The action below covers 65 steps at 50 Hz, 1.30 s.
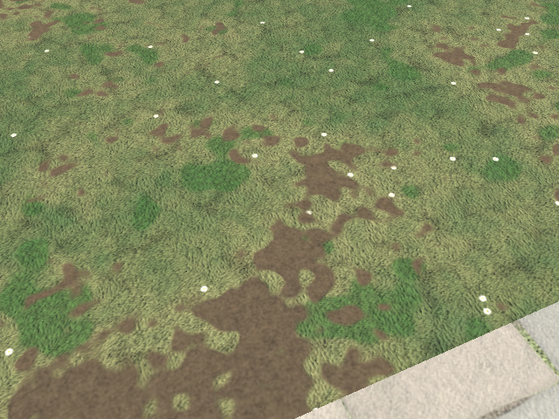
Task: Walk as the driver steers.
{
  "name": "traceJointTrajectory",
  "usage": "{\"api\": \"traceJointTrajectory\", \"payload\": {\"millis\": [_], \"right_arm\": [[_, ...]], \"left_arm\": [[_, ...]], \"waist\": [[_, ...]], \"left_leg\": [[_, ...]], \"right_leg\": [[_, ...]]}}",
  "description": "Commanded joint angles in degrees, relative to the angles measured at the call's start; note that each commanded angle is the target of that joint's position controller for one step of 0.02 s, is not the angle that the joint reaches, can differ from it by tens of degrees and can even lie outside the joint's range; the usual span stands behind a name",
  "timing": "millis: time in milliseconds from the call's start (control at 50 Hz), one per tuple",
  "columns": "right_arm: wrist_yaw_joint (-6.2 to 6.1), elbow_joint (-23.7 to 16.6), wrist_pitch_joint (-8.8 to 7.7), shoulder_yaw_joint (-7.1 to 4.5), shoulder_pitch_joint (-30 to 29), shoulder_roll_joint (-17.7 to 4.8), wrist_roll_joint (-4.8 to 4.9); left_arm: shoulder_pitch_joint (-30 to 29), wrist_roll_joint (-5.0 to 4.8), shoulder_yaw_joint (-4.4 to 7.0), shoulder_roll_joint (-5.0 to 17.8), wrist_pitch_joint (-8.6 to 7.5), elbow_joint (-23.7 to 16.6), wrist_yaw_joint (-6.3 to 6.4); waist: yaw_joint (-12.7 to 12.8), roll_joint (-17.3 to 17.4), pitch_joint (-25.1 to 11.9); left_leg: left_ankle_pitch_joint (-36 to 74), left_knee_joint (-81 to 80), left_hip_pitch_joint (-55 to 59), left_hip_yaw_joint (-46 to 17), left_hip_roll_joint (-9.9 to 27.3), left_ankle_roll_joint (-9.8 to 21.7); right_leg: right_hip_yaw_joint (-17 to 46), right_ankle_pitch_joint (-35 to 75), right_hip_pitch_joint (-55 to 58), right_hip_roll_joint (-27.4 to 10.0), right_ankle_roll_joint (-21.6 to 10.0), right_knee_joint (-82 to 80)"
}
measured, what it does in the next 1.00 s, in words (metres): walks ahead, turning right: left foot, then right foot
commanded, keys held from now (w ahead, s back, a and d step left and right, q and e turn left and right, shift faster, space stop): w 0.32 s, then w+e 0.68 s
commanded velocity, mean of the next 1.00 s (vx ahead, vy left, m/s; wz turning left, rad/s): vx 0.47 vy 0.00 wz -0.26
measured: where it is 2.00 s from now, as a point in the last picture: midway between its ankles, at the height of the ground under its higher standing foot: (365, 314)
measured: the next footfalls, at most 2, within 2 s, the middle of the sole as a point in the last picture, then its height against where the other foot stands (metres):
left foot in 0.48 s outside the picture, level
right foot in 1.00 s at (369, 376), level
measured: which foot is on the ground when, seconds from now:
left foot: down 0.00-0.00, up 0.02-0.46, down 0.48-1.00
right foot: down 0.00-0.50, up 0.52-0.98, down 1.00-1.00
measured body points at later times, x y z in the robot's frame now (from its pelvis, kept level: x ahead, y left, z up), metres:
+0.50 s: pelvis +0.23 +0.02 -0.01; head +0.27 +0.02 +0.43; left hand +0.19 +0.31 -0.14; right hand +0.48 -0.20 -0.07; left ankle +0.36 +0.13 -0.73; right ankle +0.01 -0.09 -0.72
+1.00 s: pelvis +0.49 -0.04 -0.01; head +0.52 -0.07 +0.43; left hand +0.77 +0.12 -0.09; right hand +0.43 -0.33 -0.14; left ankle +0.37 +0.13 -0.73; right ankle +0.58 -0.17 -0.73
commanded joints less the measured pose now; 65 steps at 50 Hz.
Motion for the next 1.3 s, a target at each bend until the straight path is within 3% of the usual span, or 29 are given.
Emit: {"api": "traceJointTrajectory", "payload": {"millis": [20, 40, 60, 100, 220, 340, 400, 440, 460, 480, 500, 520, 540, 580, 620, 700, 800, 920, 960, 1000, 1020, 1040, 1060, 1080, 1100, 1120, 1200, 1240, 1300], "right_arm": [[0.08, -8.5, -2.45, 0.2, -8.6, -1.2, -0.6], [-0.35, -9.5, -3.48, -0.96, -9.1, -5.3, 0.86], [-0.22, -9.0, -4.09, -1.71, -9.5, -7.5, 1.78], [0.21, -7.5, -4.52, -1.59, -10.0, -6.4, 0.76], [1.42, -7.7, -4.37, -0.69, -14.4, -3.1, -0.62], [3.37, -10.7, -5.39, 0.42, -25.8, -2.0, 0.26], [4.01, -11.7, -6.01, -0.23, -26.7, -4.0, 0.24], [3.57, -10.8, -6.16, -1.38, -21.9, -6.5, 0.0], [2.91, -8.8, -6.07, -2.61, -14.1, -8.6, 0.08], [2.03, -6.7, -5.79, -3.63, -3.5, -11.3, -0.4], [1.47, -5.7, -5.46, -4.75, 2.8, -17.0, -1.96], [1.86, -5.4, -5.43, -3.71, 3.4, -13.0, -1.85], [1.65, -5.3, -5.29, -2.53, -0.8, -8.9, -1.16], [1.56, -4.5, -5.28, -1.49, -7.3, -5.5, -1.0], [1.67, -3.8, -6.11, -1.39, -10.9, -4.2, -1.81], [1.46, -1.5, -7.46, -2.28, -12.4, -6.0, -1.72], [0.62, 0.2, -6.62, -2.83, -10.2, -8.7, -1.5], [0.49, 2.3, -4.08, -4.02, -5.6, -12.3, 0.38], [0.3, 2.1, -3.25, -4.49, -6.4, -14.0, 0.95], [0.05, 1.5, -2.6, -3.8, -7.1, -12.6, 1.1], [0.01, -0.5, -3.1, -1.99, -4.5, -7.2, -1.14], [0.56, -3.2, -5.06, -0.26, -3.0, -3.6, -1.49], [1.23, -3.9, -6.5, -1.63, -9.7, -9.9, 0.61], [1.51, -4.9, -7.31, -1.51, -12.4, -10.0, 1.63], [0.98, -4.4, -7.63, -1.25, -12.5, -8.9, 0.49], [0.61, -3.9, -7.37, -1.63, -12.1, -9.4, -0.79], [0.64, -3.4, -5.2, -1.44, -11.4, -7.8, -1.95], [0.34, -4.3, -4.73, -0.97, -14.8, -6.6, -2.25], [0.78, -5.3, -4.77, -0.13, -19.7, -4.8, -1.91]], "left_arm": [[16.1, 0.53, 3.28, 12.3, -0.55, 0.2, 0.5], [16.3, 1.16, 3.29, 12.5, -0.88, 0.2, 0.12], [12.5, 0.99, 2.18, 9.4, -1.18, -0.3, 0.32], [8.9, 1.51, 1.29, 7.1, -1.27, -1.0, 0.59], [9.9, 0.96, 0.68, 6.6, -0.61, 0.4, 1.62], [14.4, 0.16, 0.96, 8.4, 0.26, 3.4, 2.34], [14.7, -0.36, 1.38, 9.2, 1.02, 4.5, 2.62], [13.6, -0.23, 1.97, 10.9, 1.51, 4.5, 2.93], [12.6, 0.03, 1.81, 10.7, 1.85, 4.3, 2.98], [11.9, 0.8, 1.02, 8.9, 1.81, 3.2, 3.06], [18.5, 1.61, -1.22, 0.5, 1.14, 1.3, 2.85], [20.4, -0.6, -1.06, 2.7, 0.32, 2.2, 2.61], [13.5, -2.19, 0.66, 8.0, 0.28, 1.0, 2.59], [7.3, -1.1, 0.8, 7.3, 0.57, -0.5, 2.74], [9.6, -0.87, 1.05, 5.3, 2.05, 0.3, 2.52], [7.0, -0.35, 0.91, 3.4, 3.87, -1.2, 2.87], [-1.6, -0.14, 0.18, 2.2, 2.61, -3.8, 1.04], [-10.0, -0.08, 0.14, 3.0, 2.68, -9.0, -0.98], [-6.8, 0.15, 1.26, 5.1, 3.09, -9.5, -1.02], [10.1, -0.16, 4.69, 10.7, 3.7, -5.4, -0.02], [15.7, -0.56, 6.44, 17.1, 4.22, -4.3, 1.25], [12.5, -0.27, 5.97, 19.5, 3.05, -7.0, 0.72], [12.1, -0.01, 4.29, 13.4, 1.96, -7.5, -0.02], [10.7, 0.34, 3.57, 11.3, 1.27, -6.9, -0.06], [7.0, 0.25, 3.16, 9.9, 1.02, -7.0, 0.05], [4.0, 0.54, 2.56, 8.0, 0.94, -7.7, 0.29], [2.5, 0.92, 2.48, 8.6, 0.54, -8.1, 1.56], [3.4, 0.87, 2.9, 9.9, 1.01, -7.3, 2.54], [4.7, 0.29, 3.2, 10.3, 2.47, -6.1, 3.63]], "waist": [[8.4, -15.3, -2.8], [8.1, -15.7, -1.2], [6.1, -10.3, 4.5], [4.4, -5.5, 6.6], [4.3, -4.2, 4.7], [7.4, -4.4, 7.4], [5.3, -4.9, 7.1], [1.9, -6.7, 2.8], [-2.6, -6.7, -2.6], [-7.3, -6.1, -10.8], [-4.5, 8.6, -21.6], [-4.8, 14.7, -27.2], [-5.0, 9.5, -15.1], [-1.7, 3.5, -4.0], [2.0, 6.0, -1.3], [3.3, 3.6, 3.0], [0.2, 1.4, 4.7], [-2.3, 1.3, 6.6], [0.5, 3.3, 3.0], [9.7, 1.6, -6.6], [9.2, -10.1, -11.1], [4.7, -17.2, -20.0], [8.6, -8.3, -18.2], [7.6, -7.0, -10.6], [4.9, -1.5, -6.3], [2.8, -1.8, -4.2], [0.6, -2.4, -2.1], [1.1, -2.5, -0.5], [3.0, -5.2, -1.6]], "left_leg": [[-5.4, 22.6, -30.0, 3.4, -2.9, 1.5], [-12.2, 34.5, -37.5, -0.5, -2.9, 1.0], [-7.5, 39.3, -42.0, -1.9, 0.8, 2.2], [2.5, 37.9, -41.9, -0.2, 3.9, 3.4], [16.2, 23.0, -36.6, 3.9, 4.5, 0.4], [26.4, 5.1, -28.6, 5.9, 1.5, 0.5], [22.7, 0.9, -27.1, 4.4, 0.4, 2.5], [18.6, 0.1, -18.3, 5.7, -2.1, 4.3], [19.4, -1.4, -6.9, 7.1, -3.2, 5.9], [19.8, 1.8, 11.6, 2.0, 2.7, 8.6], [13.5, 2.1, 34.6, -21.7, 19.4, 15.4], [2.2, -8.4, 35.1, -39.1, 24.2, 18.9], [-1.9, -10.8, 26.3, -30.1, 21.3, 15.6], [6.3, -14.0, 9.5, -15.7, 16.8, 12.8], [11.0, -18.1, 0.1, -7.3, 13.8, 12.1], [17.5, -22.5, -4.7, 1.6, 14.0, 13.2], [22.3, -22.2, -0.3, 11.0, 12.3, 11.6], [27.8, -17.4, 11.5, 14.3, 16.1, 9.6], [46.7, -8.8, 13.5, 16.2, 15.8, 8.2], [53.1, 15.1, 5.4, 19.3, 11.8, 4.9], [22.5, 35.7, -14.3, 19.6, 6.8, 1.5], [-13.3, 50.9, -31.4, 6.6, -4.4, -0.6], [-10.0, 53.0, -37.5, -0.8, -1.1, 0.5], [-5.1, 49.9, -39.4, 0.2, 1.1, 1.9], [-0.8, 44.5, -36.7, 0.3, 3.7, 2.2], [2.0, 39.8, -32.8, 0.1, 5.3, 1.9], [7.1, 31.9, -27.6, 1.6, 4.7, -1.3], [11.7, 24.5, -27.4, 2.6, 2.9, -3.1], [22.2, 11.4, -21.5, 3.6, -0.9, -3.5]], "right_leg": [[29.1, -7.8, 26.8, -17.1, -7.9, -14.8], [45.8, -19.6, 24.0, -23.9, -14.5, -21.9], [42.5, -23.2, 21.2, -23.5, -14.1, -22.2], [30.6, -13.1, 18.0, -18.0, -10.6, -22.3], [12.4, 17.3, 15.4, -11.6, -8.3, -24.0], [8.9, 18.4, 13.5, -12.4, -7.8, -24.5], [11.0, 25.1, 18.8, -14.8, -6.7, -20.8], [11.0, 40.9, 20.4, -14.5, -5.4, -13.7], [9.2, 47.3, 18.2, -12.2, -4.1, -4.6], [8.5, 38.5, 7.8, -9.7, -2.1, 9.1], [5.9, 2.7, -13.6, -0.6, 1.7, 31.8], [12.2, -16.2, -21.0, 1.8, 2.4, 41.9], [11.9, -12.5, -25.9, -1.7, 2.5, 44.8], [8.9, -4.0, -23.7, -6.3, 2.6, 40.8], [9.3, -0.1, -17.5, -8.7, 3.1, 37.9], [9.5, 4.7, -20.3, -9.7, 4.6, 33.3], [6.1, 18.8, -21.0, -8.7, 4.1, 16.2], [1.2, 12.0, -23.0, -6.8, 0.6, 5.8], [-2.2, 5.8, -16.1, -2.9, -1.7, 5.2], [-3.7, 8.3, 8.3, 3.0, -5.6, 1.1], [16.7, 7.6, 26.1, -8.8, -11.1, -0.9], [50.1, -4.2, 37.3, -19.7, -21.4, -12.2], [47.8, -6.4, 36.6, -19.6, -18.2, -16.3], [39.5, -3.1, 30.0, -17.8, -15.9, -16.0], [32.8, 3.4, 21.8, -15.1, -13.9, -15.4], [27.9, 10.3, 15.7, -13.1, -12.9, -15.7], [21.0, 26.3, 6.4, -10.2, -13.5, -18.2], [16.9, 35.8, 4.2, -8.2, -12.1, -16.7], [13.6, 35.9, 1.8, -4.5, -8.1, -13.3]]}}
Velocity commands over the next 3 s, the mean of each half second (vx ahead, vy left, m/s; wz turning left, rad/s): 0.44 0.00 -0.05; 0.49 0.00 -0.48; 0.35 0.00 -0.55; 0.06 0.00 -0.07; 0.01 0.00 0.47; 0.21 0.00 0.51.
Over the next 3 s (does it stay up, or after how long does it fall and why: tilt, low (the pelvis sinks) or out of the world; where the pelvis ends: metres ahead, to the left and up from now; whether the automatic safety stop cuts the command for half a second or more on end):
stays up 0.84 -0.17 0.00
